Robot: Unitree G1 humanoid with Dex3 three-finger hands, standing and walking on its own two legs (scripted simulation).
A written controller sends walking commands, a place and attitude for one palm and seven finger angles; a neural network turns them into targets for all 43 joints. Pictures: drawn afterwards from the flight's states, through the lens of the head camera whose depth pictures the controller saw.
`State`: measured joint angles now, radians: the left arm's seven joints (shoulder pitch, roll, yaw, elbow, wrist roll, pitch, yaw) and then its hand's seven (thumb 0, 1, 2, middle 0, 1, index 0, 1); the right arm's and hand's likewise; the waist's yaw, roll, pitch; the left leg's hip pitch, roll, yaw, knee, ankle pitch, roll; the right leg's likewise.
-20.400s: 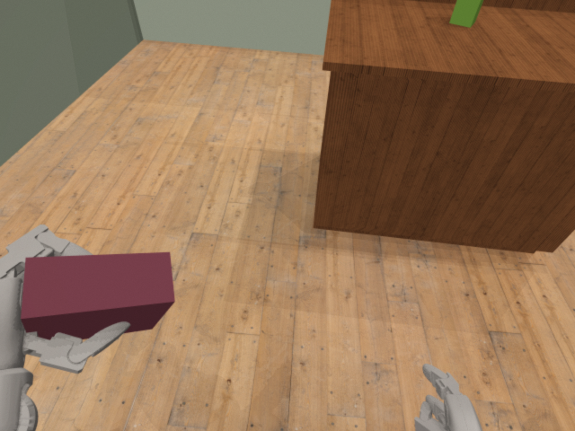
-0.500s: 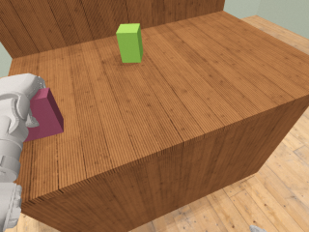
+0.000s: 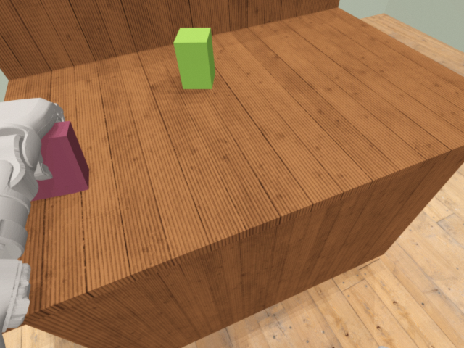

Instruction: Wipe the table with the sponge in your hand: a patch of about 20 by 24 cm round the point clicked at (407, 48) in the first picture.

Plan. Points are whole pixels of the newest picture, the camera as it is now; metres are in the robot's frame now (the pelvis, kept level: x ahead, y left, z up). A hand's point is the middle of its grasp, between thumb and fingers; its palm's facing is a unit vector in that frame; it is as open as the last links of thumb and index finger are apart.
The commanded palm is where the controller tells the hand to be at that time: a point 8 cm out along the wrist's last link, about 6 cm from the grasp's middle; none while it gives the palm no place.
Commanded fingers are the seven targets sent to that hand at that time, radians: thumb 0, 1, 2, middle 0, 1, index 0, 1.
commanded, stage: slide across to the middle lane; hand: left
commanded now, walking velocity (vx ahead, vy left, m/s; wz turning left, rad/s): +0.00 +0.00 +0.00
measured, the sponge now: (46, 171) +0.38 +0.36 +0.11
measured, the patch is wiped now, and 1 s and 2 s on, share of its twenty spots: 0.20 0.40 0.60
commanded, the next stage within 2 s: wipe back along the middle lane in 0.52 s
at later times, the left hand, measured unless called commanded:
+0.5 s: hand (87, 126) +0.44 +0.29 +0.16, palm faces +0.01 -0.01 -1.00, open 9.7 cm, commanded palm +0.41 +0.29 +0.22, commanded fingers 0.00 0.10 1.30 -1.20 -1.60 -1.20 -1.60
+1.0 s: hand (92, 140) +0.40 +0.27 +0.16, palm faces +0.05 -0.01 -1.00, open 9.7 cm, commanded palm +0.37 +0.25 +0.20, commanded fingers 0.00 0.10 1.30 -1.20 -1.60 -1.20 -1.60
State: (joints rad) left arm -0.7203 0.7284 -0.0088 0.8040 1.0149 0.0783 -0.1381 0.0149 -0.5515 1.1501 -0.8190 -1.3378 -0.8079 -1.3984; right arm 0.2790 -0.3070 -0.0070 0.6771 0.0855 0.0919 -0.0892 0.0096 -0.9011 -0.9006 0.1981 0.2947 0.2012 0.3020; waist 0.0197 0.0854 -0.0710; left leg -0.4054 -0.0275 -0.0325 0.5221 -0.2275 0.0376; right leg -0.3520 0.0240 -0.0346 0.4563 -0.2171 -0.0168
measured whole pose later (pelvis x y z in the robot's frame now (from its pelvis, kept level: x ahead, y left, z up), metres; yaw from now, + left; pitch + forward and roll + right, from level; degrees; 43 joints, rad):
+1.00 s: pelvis +0.03 +0.00 +0.00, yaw +0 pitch +4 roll -1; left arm -0.52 0.49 -0.18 0.31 0.96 0.47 -0.11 0.01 -0.48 1.11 -0.75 -1.40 -0.74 -1.45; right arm 0.10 -0.28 0.05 0.64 0.08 0.09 -0.03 0.01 -0.90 -0.90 0.20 0.29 0.20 0.30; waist 0.07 0.10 -0.08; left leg -0.28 -0.04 -0.03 0.48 -0.26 0.04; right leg -0.24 0.01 -0.03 0.45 -0.27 -0.01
